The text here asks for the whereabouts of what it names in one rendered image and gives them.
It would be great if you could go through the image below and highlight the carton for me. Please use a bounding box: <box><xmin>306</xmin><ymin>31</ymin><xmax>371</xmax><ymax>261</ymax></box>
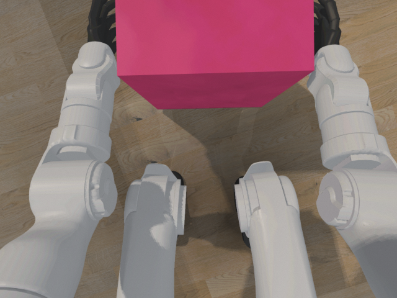
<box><xmin>115</xmin><ymin>0</ymin><xmax>314</xmax><ymax>109</ymax></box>

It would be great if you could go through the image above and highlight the robot left thigh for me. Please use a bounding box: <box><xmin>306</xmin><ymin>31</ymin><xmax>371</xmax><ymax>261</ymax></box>
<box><xmin>117</xmin><ymin>174</ymin><xmax>187</xmax><ymax>298</ymax></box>

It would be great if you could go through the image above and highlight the robot thigh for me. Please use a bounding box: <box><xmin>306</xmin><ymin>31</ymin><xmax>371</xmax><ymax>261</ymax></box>
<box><xmin>117</xmin><ymin>174</ymin><xmax>187</xmax><ymax>298</ymax></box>
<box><xmin>234</xmin><ymin>171</ymin><xmax>317</xmax><ymax>298</ymax></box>

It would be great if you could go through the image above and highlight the robot left forearm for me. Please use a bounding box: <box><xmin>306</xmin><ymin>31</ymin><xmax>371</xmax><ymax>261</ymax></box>
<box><xmin>29</xmin><ymin>42</ymin><xmax>120</xmax><ymax>212</ymax></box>

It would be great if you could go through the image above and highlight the left robot upper arm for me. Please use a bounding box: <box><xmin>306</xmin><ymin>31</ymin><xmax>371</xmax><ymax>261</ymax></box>
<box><xmin>0</xmin><ymin>160</ymin><xmax>118</xmax><ymax>298</ymax></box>

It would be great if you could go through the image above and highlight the right robot upper arm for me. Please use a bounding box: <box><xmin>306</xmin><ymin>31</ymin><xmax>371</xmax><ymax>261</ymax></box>
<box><xmin>316</xmin><ymin>168</ymin><xmax>397</xmax><ymax>298</ymax></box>

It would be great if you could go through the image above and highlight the robot right hand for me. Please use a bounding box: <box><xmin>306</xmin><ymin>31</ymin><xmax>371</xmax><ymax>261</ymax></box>
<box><xmin>314</xmin><ymin>0</ymin><xmax>341</xmax><ymax>55</ymax></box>

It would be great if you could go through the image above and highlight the robot left hand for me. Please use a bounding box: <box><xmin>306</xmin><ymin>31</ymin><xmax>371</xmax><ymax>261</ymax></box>
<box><xmin>87</xmin><ymin>0</ymin><xmax>117</xmax><ymax>54</ymax></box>

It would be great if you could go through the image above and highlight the robot right thigh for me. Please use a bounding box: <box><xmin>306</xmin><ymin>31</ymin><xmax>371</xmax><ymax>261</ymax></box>
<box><xmin>234</xmin><ymin>171</ymin><xmax>317</xmax><ymax>298</ymax></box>

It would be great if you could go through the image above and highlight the robot right forearm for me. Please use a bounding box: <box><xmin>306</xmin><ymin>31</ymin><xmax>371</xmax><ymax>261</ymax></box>
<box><xmin>306</xmin><ymin>45</ymin><xmax>397</xmax><ymax>173</ymax></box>

